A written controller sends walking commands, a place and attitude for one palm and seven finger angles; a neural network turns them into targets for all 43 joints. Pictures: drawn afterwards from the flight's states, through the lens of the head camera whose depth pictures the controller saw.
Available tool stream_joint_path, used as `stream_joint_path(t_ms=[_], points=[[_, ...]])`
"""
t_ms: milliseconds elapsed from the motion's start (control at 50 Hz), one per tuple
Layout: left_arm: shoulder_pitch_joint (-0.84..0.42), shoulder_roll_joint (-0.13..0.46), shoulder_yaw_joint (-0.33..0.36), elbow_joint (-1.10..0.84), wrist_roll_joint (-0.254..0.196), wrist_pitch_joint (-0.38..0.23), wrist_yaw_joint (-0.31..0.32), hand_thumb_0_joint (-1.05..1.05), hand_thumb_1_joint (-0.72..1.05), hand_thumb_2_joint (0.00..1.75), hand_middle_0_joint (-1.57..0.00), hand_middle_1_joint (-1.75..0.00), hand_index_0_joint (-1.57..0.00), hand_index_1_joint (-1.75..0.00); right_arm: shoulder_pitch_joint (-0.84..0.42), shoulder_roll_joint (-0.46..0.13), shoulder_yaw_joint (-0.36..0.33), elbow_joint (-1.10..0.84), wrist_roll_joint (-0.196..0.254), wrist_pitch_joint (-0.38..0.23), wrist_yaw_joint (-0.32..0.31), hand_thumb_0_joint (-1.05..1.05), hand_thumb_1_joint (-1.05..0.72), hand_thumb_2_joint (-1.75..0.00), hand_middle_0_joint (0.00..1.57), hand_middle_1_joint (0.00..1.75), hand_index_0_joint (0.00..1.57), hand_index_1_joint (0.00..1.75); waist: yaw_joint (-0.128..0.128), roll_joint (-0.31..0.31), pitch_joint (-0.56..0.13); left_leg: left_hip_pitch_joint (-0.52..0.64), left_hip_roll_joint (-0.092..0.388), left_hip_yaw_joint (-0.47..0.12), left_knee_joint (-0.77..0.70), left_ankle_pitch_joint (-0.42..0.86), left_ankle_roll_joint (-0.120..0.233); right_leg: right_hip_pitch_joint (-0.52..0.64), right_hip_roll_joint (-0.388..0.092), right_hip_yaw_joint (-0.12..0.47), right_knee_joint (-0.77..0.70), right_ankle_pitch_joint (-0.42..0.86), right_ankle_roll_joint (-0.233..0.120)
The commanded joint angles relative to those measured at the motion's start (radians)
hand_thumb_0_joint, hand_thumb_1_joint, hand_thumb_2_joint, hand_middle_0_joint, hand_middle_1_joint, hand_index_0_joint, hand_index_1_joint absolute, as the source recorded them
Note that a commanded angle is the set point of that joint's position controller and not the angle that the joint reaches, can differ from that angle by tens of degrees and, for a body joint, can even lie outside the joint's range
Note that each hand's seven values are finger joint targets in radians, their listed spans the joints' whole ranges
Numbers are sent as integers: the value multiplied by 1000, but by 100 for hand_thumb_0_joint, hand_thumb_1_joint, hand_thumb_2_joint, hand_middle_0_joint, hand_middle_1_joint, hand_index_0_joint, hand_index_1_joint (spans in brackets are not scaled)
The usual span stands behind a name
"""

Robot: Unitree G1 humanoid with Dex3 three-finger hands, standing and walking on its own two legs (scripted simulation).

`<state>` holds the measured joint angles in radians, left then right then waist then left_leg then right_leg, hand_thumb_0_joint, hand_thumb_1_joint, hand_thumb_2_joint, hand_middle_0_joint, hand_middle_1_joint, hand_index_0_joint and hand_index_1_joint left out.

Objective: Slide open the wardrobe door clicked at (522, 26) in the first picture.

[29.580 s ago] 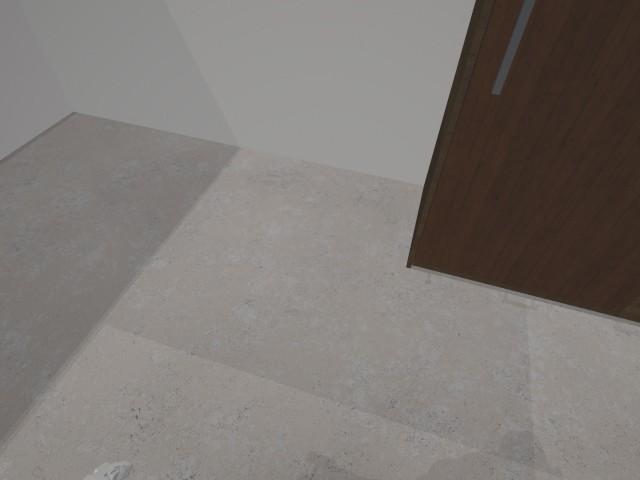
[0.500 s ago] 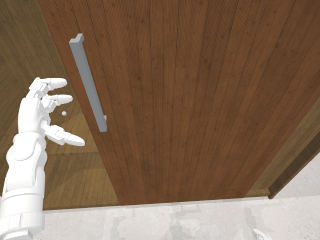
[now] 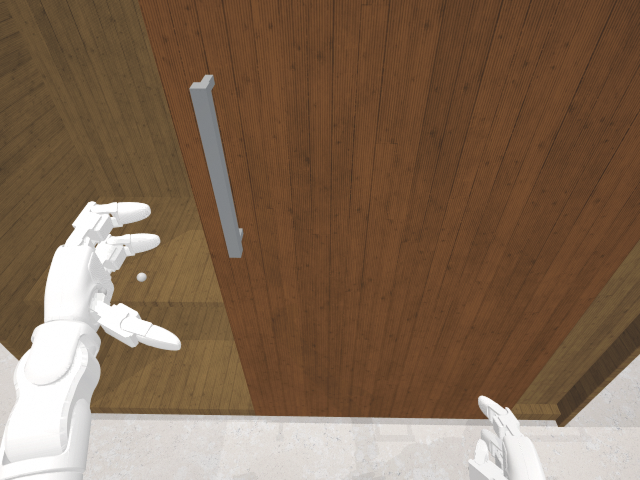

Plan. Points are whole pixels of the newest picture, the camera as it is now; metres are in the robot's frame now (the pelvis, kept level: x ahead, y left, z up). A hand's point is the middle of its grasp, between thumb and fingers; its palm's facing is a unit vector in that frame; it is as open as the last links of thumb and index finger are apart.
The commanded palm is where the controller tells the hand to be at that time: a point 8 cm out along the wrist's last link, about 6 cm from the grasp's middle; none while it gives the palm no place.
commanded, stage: draw the hand back to the body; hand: left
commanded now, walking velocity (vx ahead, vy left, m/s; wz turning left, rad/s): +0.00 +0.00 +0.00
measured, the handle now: (223, 176) +0.46 +0.21 +0.17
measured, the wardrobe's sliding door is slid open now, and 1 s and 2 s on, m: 0.54 0.54 0.54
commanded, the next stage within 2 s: step back with the hand held close in 1.66 s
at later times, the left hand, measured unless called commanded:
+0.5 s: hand (119, 293) +0.23 +0.25 +0.17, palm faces +0.22 -0.97 -0.02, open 14.7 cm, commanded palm +0.20 +0.29 +0.18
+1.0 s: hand (91, 303) +0.22 +0.27 +0.17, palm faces +0.45 -0.83 -0.32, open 11.6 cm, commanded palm +0.17 +0.30 +0.18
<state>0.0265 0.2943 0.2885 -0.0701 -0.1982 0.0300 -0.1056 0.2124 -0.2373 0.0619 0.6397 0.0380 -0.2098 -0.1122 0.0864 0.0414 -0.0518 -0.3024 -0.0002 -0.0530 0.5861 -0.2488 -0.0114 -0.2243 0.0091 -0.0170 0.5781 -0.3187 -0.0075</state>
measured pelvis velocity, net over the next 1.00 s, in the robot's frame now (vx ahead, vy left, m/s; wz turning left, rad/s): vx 0.01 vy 0.01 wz -0.01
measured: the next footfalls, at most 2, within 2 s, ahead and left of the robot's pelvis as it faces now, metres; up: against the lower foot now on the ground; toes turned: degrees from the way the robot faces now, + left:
none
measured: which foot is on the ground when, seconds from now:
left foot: down 0.00-1.00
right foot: down 0.00-1.00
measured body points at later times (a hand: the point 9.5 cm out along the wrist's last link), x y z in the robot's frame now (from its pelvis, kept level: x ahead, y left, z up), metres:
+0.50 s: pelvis +0.01 +0.00 +0.00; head -0.05 -0.02 +0.45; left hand +0.21 +0.30 +0.18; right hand +0.20 -0.22 -0.05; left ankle +0.04 +0.13 -0.73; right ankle +0.00 -0.12 -0.73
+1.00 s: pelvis +0.01 +0.01 +0.01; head -0.02 -0.01 +0.46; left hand +0.19 +0.31 +0.19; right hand +0.19 -0.21 -0.08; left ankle +0.04 +0.13 -0.73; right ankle +0.00 -0.11 -0.73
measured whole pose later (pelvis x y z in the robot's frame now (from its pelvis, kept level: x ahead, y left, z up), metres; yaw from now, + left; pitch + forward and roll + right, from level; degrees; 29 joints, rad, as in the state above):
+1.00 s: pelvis +0.01 +0.01 +0.01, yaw -1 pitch -6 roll +0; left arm 0.35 0.34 0.31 -0.32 -0.08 -0.08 0.10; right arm 0.22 -0.22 0.04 0.71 -0.02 -0.18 -0.10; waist 0.08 0.05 0.02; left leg -0.13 -0.01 -0.04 0.43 -0.20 0.00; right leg -0.06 0.00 0.00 0.42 -0.26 0.00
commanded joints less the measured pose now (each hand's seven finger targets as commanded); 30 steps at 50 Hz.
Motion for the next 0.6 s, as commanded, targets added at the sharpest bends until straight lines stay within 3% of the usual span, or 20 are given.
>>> stream_joint_path(t_ms=[0, 40, 60, 80, 100, 140, 160, 200, 300, 400, 460, 560, 580], points=[[-338, 222, 76, -305, 2, -111, 35, 0, -55, 20, -25, -115, -25, -115, -123, -107, -41, -138, -14, -75, -13, 0, -90, -90, 20, 30, 20, 30, -26, 21, -134, 126, -14, 24, -91, 24, 48, -82, 15, -7, -127, 60, -7], [-323, 215, 82, -274, 0, -117, 43, 0, -55, 20, -25, -115, -25, -115, -127, -103, -38, -130, -14, -83, -17, 0, -90, -90, 20, 30, 20, 30, -22, 13, -115, 107, -16, 22, -100, -9, 44, -84, 11, -7, -135, 22, -7], [-337, 199, 58, -254, 3, -115, 41, 0, -55, 20, -25, -115, -25, -115, -135, -102, -34, -122, -12, -85, -20, 0, -90, -90, 20, 30, 20, 30, -32, 23, -86, 103, -17, 24, -104, -31, 44, -101, 10, -7, -140, 5, -6], [-344, 173, 72, -135, -139, -9, -40, 0, -55, 20, -25, -115, -25, -115, -161, -124, -27, -111, 12, -92, -36, 0, -90, -90, 20, 30, 20, 30, -32, -10, -110, 98, -16, 18, -126, -73, 46, -42, 3, 0, -169, -9, -8], [-373, 214, 94, -161, -157, 46, -81, 0, -55, 20, -25, -115, -25, -115, -175, -125, -23, -117, 21, -98, -51, 0, -90, -90, 20, 30, 20, 30, -18, -8, -108, 108, -16, 21, -131, -70, 51, -29, -1, 6, -184, -12, -4], [-382, 272, 136, -191, -154, 120, -111, 0, -55, 20, -25, -115, -25, -115, -186, -120, -19, -130, 20, -106, -65, 0, -90, -90, 20, 30, 20, 30, 3, 28, -133, 118, -20, 18, -137, -34, 52, -6, -6, 6, -181, 9, -5], [-357, 250, 109, -204, -131, 149, -112, 0, -55, 20, -25, -115, -25, -115, -187, -111, -14, -137, 20, -107, -60, 0, -90, -90, 20, 30, 20, 30, 5, 45, -120, 126, -19, 19, -142, -3, 53, -12, -4, -5, -175, 38, -6], [-279, 251, 136, -236, -116, 174, -92, 0, -55, 20, -25, -115, -25, -115, -180, -108, -18, -149, 16, -111, -40, 0, -90, -90, 20, 30, 20, 30, 19, 34, -122, 131, -16, 17, -137, 65, 50, 2, 0, -14, -166, 102, -7], [-162, 212, 171, -311, -149, 153, -70, 0, -55, 20, -25, -115, -25, -115, -165, -112, -29, -158, 12, -111, -6, 0, -90, -90, 20, 30, 20, 30, 15, -57, -109, 136, -11, 25, -127, 123, 43, 5, 12, -30, -151, 175, -1], [-101, 205, 161, -382, -134, 159, -69, 0, -55, 20, -25, -115, -25, -115, -158, -112, -36, -163, 12, -105, 0, 0, -90, -90, 20, 30, 20, 30, 11, 7, -95, 153, -11, 35, -123, 131, 44, -15, 10, -26, -145, 186, -2], [-146, 209, 150, -428, -127, 162, -70, 0, -55, 20, -25, -115, -25, -115, -159, -110, -34, -161, 13, -104, -10, 0, -90, -90, 20, 30, 20, 30, -3, 23, -69, 152, -14, 28, -132, 93, 46, -36, 8, -25, -158, 135, -2], [-107, 215, 157, -493, -133, 127, -77, 0, -37, 29, -24, -104, -24, -104, -156, -108, -32, -153, 9, -122, -21, 0, -90, -90, 20, 30, 20, 30, -2, 59, -93, 179, -14, 19, -128, 109, 43, -19, 10, -28, -152, 151, -7], [-110, 367, 197, -552, 21, 22, 66, 0, -33, 31, -24, -102, -24, -102, -169, -110, -39, -142, -37, -118, -10, 0, -90, -90, 20, 30, 20, 30, 3, 71, -6, 147, -32, 23, -139, 78, 45, -41, -3, 12, -231, 111, -3]])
